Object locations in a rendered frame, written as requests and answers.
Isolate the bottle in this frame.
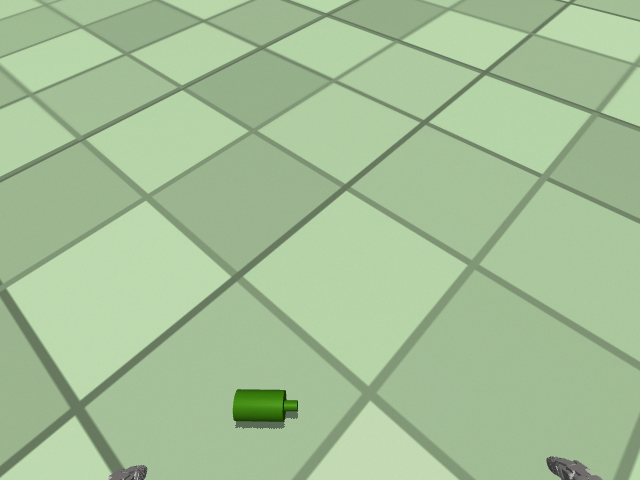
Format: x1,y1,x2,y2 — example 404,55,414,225
233,389,298,422

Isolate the right robot hand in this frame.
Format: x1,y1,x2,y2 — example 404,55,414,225
546,457,602,480

